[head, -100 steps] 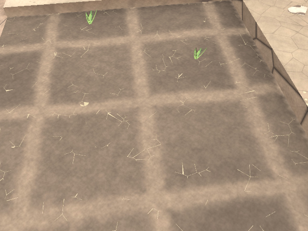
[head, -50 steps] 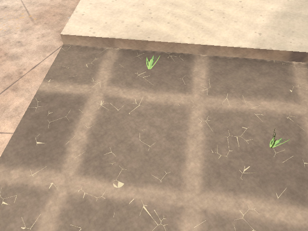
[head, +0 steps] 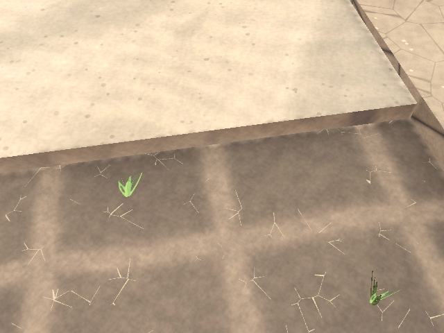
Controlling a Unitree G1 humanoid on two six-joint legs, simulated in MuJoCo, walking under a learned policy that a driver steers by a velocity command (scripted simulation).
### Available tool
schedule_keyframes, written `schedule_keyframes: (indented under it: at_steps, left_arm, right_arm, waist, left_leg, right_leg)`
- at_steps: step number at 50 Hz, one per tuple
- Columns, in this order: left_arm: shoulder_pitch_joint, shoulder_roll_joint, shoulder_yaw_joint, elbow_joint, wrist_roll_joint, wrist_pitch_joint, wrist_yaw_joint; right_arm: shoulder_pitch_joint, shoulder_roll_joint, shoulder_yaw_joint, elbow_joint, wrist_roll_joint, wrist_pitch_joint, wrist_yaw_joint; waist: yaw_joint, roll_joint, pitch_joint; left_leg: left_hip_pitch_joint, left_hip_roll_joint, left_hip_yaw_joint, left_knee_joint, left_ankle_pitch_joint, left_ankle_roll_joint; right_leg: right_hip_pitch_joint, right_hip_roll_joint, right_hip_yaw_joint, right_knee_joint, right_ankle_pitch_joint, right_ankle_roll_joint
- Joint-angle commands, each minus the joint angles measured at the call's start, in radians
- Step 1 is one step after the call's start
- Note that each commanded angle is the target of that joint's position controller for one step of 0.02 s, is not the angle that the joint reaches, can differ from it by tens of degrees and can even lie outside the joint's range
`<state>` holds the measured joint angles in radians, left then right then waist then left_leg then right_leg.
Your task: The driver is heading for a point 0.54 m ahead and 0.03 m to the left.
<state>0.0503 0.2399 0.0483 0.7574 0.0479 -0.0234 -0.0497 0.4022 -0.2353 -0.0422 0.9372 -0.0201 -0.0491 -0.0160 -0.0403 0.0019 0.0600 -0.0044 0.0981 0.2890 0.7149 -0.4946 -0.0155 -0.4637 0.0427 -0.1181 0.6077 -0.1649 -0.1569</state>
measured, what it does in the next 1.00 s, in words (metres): walks ahead: left foot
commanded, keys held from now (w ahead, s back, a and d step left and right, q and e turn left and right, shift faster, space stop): w+e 0.14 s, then w+q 0.40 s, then no key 0.46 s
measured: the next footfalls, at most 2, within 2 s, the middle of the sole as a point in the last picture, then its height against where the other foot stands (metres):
left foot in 0.54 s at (202, 328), level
right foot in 1.04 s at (257, 286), level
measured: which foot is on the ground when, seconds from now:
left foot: up 0.00-0.52, down 0.54-1.00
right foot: down 0.00-0.56, up 0.58-1.00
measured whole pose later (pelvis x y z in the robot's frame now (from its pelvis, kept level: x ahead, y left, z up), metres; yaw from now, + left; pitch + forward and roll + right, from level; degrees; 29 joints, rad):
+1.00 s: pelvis +0.47 +0.01 +0.03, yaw +4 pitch -1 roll +1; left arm 0.20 0.23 0.01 0.90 0.02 0.00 0.03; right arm 0.27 -0.22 -0.01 0.93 -0.02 -0.03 -0.01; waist -0.02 -0.04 0.05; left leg -0.09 -0.12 0.01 0.35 -0.25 0.10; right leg -0.40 -0.03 -0.01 0.63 -0.20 -0.01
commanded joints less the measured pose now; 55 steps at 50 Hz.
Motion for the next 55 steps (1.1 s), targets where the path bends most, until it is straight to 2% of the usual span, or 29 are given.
schedule_keyframes:
  at_steps: [1, 2, 3, 4, 5, 7, 10, 15, 21, 22, 24, 26, 27, 28, 29, 30, 32, 33, 35, 36, 38, 41, 45, 49, 51, 52, 53, 54, 55]
  left_arm:
    - [0.384, 0.301, 0.096, 0.025, -0.029, 0.011, 0.033]
    - [0.334, 0.271, 0.088, 0.042, -0.034, 0.016, 0.043]
    - [0.288, 0.213, 0.074, 0.045, -0.041, 0.012, 0.046]
    - [0.24, 0.178, 0.064, 0.039, -0.042, 0.005, 0.049]
    - [0.208, 0.15, 0.054, 0.033, -0.048, -0.002, 0.051]
    - [0.215, 0.149, 0.049, 0.033, -0.052, -0.024, 0.045]
    - [0.271, 0.148, 0.044, 0.06, -0.046, -0.043, 0.041]
    - [0.354, 0.147, 0.033, 0.094, -0.041, -0.056, 0.039]
    - [0.403, 0.14, 0.018, 0.138, -0.019, -0.061, 0.061]
    - [0.394, 0.142, 0.016, 0.142, -0.017, -0.061, 0.066]
    - [0.36, 0.157, 0.014, 0.144, -0.015, -0.063, 0.075]
    - [0.345, 0.184, 0.018, 0.147, -0.008, -0.055, 0.081]
    - [0.322, 0.194, 0.019, 0.137, -0.016, -0.052, 0.082]
    - [0.33, 0.141, 0.0, 0.089, -0.042, -0.062, 0.079]
    - [0.397, 0.114, 0.001, 0.084, -0.053, -0.067, 0.068]
    - [0.342, 0.143, 0.002, 0.084, -0.028, -0.064, 0.068]
    - [0.283, 0.112, -0.007, 0.075, -0.036, -0.067, 0.063]
    - [0.273, 0.112, -0.007, 0.069, -0.023, -0.05, 0.061]
    - [0.313, 0.094, -0.01, 0.085, -0.012, -0.015, 0.054]
    - [0.325, 0.085, -0.012, 0.089, -0.015, -0.006, 0.052]
    - [0.316, 0.075, -0.013, 0.092, -0.02, 0.003, 0.051]
    - [0.247, 0.066, -0.017, 0.086, -0.021, 0.01, 0.054]
    - [0.174, 0.065, -0.02, 0.086, -0.031, 0.015, 0.066]
    - [0.18, 0.066, -0.02, 0.113, -0.033, 0.009, 0.084]
    - [0.232, 0.054, -0.025, 0.141, -0.029, -0.005, 0.092]
    - [0.275, 0.101, -0.017, 0.16, -0.022, -0.016, 0.099]
    - [0.264, 0.156, -0.01, 0.163, -0.027, -0.017, 0.099]
    - [0.23, 0.112, -0.019, 0.164, -0.045, -0.008, 0.092]
    - [0.193, 0.072, -0.031, 0.16, -0.039, -0.005, 0.085]
  right_arm:
    - [-0.09, -0.145, -0.029, -0.173, 0.0, -0.026, 0.017]
    - [-0.16, -0.134, -0.024, -0.198, 0.009, -0.038, 0.021]
    - [-0.147, -0.127, -0.018, -0.189, 0.011, -0.049, 0.019]
    - [-0.136, -0.127, -0.021, -0.176, 0.001, -0.044, 0.017]
    - [-0.108, -0.124, -0.02, -0.172, -0.017, -0.026, 0.017]
    - [-0.09, -0.11, -0.019, -0.172, -0.031, 0.008, 0.024]
    - [-0.136, -0.082, -0.011, -0.178, -0.026, 0.023, 0.037]
    - [-0.294, -0.09, -0.009, -0.215, -0.006, 0.022, 0.045]
    - [-0.414, -0.082, 0.001, -0.255, -0.002, 0.013, 0.061]
    - [-0.41, -0.082, 0.0, -0.257, -0.003, 0.011, 0.063]
    - [-0.347, -0.089, -0.005, -0.241, -0.006, 0.01, 0.056]
    - [-0.165, -0.124, -0.023, -0.188, -0.01, 0.005, 0.045]
    - [-0.011, -0.151, -0.038, -0.145, -0.022, -0.003, 0.039]
    - [0.117, -0.257, -0.068, -0.128, -0.042, -0.005, 0.024]
    - [0.064, -0.274, -0.074, -0.129, -0.009, 0.004, 0.027]
    - [-0.01, -0.245, -0.07, -0.138, 0.028, 0.005, 0.032]
    - [-0.101, -0.13, -0.036, -0.139, 0.02, 0.0, 0.029]
    - [-0.117, -0.106, -0.026, -0.13, 0.024, -0.004, 0.025]
    - [-0.123, -0.113, -0.02, -0.117, 0.018, -0.015, 0.025]
    - [-0.117, -0.13, -0.023, -0.109, 0.015, -0.019, 0.025]
    - [-0.116, -0.142, -0.021, -0.099, 0.011, -0.021, 0.023]
    - [-0.108, -0.129, -0.012, -0.081, 0.011, -0.01, 0.018]
    - [-0.076, -0.123, -0.005, -0.052, 0.006, 0.002, 0.009]
    - [-0.09, -0.11, 0.004, -0.026, 0.001, 0.012, -0.002]
    - [-0.118, -0.102, 0.009, -0.017, 0.013, 0.014, -0.009]
    - [-0.1, -0.086, 0.017, -0.022, 0.013, 0.007, -0.01]
    - [0.019, -0.06, 0.019, -0.002, 0.012, 0.009, -0.008]
    - [0.047, -0.05, 0.022, 0.046, 0.016, 0.028, -0.017]
    - [0.02, -0.064, 0.022, 0.056, 0.012, 0.041, -0.023]
  waist:
    - [0.175, -0.106, -0.345]
    - [0.149, -0.056, -0.198]
    - [0.105, -0.006, -0.109]
    - [0.062, 0.02, -0.064]
    - [0.027, 0.011, -0.062]
    - [0.006, 0.003, -0.08]
    - [0.019, -0.019, -0.053]
    - [0.086, -0.049, -0.017]
    - [0.119, -0.045, 0.047]
    - [0.109, -0.048, 0.048]
    - [0.07, -0.071, 0.009]
    - [-0.009, -0.091, -0.1]
    - [-0.088, -0.07, -0.175]
    - [-0.119, 0.077, -0.286]
    - [-0.029, 0.245, -0.37]
    - [-0.016, 0.057, -0.282]
    - [0.028, -0.041, -0.101]
    - [0.05, -0.027, -0.067]
    - [0.077, 0.013, -0.076]
    - [0.085, 0.024, -0.088]
    - [0.09, 0.036, -0.102]
    - [0.066, 0.072, -0.103]
    - [0.027, 0.083, -0.102]
    - [0.024, 0.085, -0.071]
    - [0.064, 0.047, -0.057]
    - [0.059, -0.017, -0.101]
    - [-0.019, -0.123, -0.133]
    - [0.003, -0.152, -0.146]
    - [-0.002, -0.13, -0.117]
  left_leg:
    - [-0.717, -0.105, -0.275, 0.743, -0.043, 0.004]
    - [-0.787, -0.038, -0.317, 0.707, 0.071, 0.017]
    - [-0.737, -0.002, -0.312, 0.602, 0.146, 0.022]
    - [-0.672, 0.021, -0.316, 0.526, 0.165, 0.017]
    - [-0.603, 0.028, -0.32, 0.484, 0.17, 0.004]
    - [-0.553, 0.024, -0.31, 0.426, 0.169, -0.016]
    - [-0.589, 0.033, -0.276, 0.301, 0.289, -0.023]
    - [-0.673, 0.028, -0.262, 0.104, 0.477, 0.01]
    - [-0.691, -0.045, -0.248, -0.066, 0.472, 0.07]
    - [-0.665, -0.061, -0.237, -0.094, 0.445, 0.085]
    - [-0.54, -0.12, -0.188, -0.126, 0.363, 0.123]
    - [-0.348, -0.187, -0.161, -0.164, 0.285, 0.168]
    - [-0.132, -0.166, -0.215, -0.236, 0.332, 0.206]
    - [0.149, 0.085, -0.548, -0.252, 0.391, 0.311]
    - [0.307, 0.295, -1.005, -0.353, 0.732, 0.447]
    - [0.207, 0.264, -0.854, -0.337, 0.873, 0.426]
    - [-0.032, 0.187, -0.612, -0.378, 1.038, 0.349]
    - [-0.103, 0.142, -0.543, -0.411, 1.04, 0.31]
    - [-0.183, 0.099, -0.459, -0.437, 1.124, 0.281]
    - [-0.188, 0.086, -0.427, -0.44, 1.181, 0.28]
    - [-0.177, 0.064, -0.379, -0.441, 1.218, 0.262]
    - [-0.143, 0.028, -0.336, -0.428, 1.184, 0.208]
    - [-0.087, 0.047, -0.35, -0.408, 1.123, 0.189]
    - [-0.068, 0.083, -0.406, -0.349, 1.053, 0.206]
    - [-0.112, 0.069, -0.424, -0.294, 0.924, 0.167]
    - [-0.166, 0.032, -0.42, -0.261, 0.763, 0.126]
    - [-0.212, -0.042, -0.383, -0.256, 0.404, 0.101]
    - [-0.17, -0.095, -0.35, -0.266, 0.177, 0.089]
    - [-0.129, -0.093, -0.355, -0.31, 0.165, 0.086]
  right_leg:
    - [0.788, -0.392, 0.875, -0.311, -0.085, -0.276]
    - [0.695, -0.369, 0.695, -0.323, -0.007, -0.243]
    - [0.552, -0.327, 0.591, -0.337, 0.104, -0.201]
    - [0.448, -0.27, 0.507, -0.349, 0.199, -0.162]
    - [0.378, -0.229, 0.448, -0.364, 0.268, -0.147]
    - [0.328, -0.194, 0.402, -0.376, 0.346, -0.146]
    - [0.317, -0.174, 0.326, -0.434, 0.347, -0.115]
    - [0.442, -0.174, 0.249, -0.462, 0.397, -0.029]
    - [0.585, -0.231, 0.158, -0.466, 0.474, -0.011]
    - [0.602, -0.24, 0.14, -0.446, 0.538, -0.003]
    - [0.617, -0.243, 0.093, -0.337, 0.854, 0.02]
    - [0.627, -0.239, 0.061, -0.063, 1.079, 0.037]
    - [0.507, -0.22, 0.033, 0.159, 0.943, 0.053]
    - [0.222, -0.13, -0.017, 0.534, 0.534, 0.091]
    - [-0.07, 0.078, 0.063, 0.825, -0.338, 0.125]
    - [-0.117, -0.013, 0.185, 0.843, -0.271, 0.118]
    - [-0.092, -0.08, 0.172, 0.711, -0.21, 0.126]
    - [-0.06, -0.098, 0.169, 0.638, -0.203, 0.134]
    - [0.03, -0.088, 0.143, 0.563, -0.18, 0.153]
    - [0.039, -0.08, 0.131, 0.533, -0.161, 0.161]
    - [0.029, -0.08, 0.115, 0.446, -0.109, 0.172]
    - [0.021, -0.086, 0.097, 0.292, -0.023, 0.178]
    - [0.048, -0.081, 0.094, 0.149, 0.02, 0.169]
    - [0.123, -0.064, 0.103, -0.001, -0.065, 0.14]
    - [0.269, -0.081, 0.126, -0.229, 0.098, 0.116]
    - [0.409, -0.174, 0.219, -0.251, 0.384, 0.101]
    - [0.486, -0.293, 0.316, -0.182, 0.703, 0.032]
    - [0.426, -0.334, 0.355, -0.184, 0.701, -0.047]
    - [0.361, -0.312, 0.355, -0.215, 0.588, -0.032]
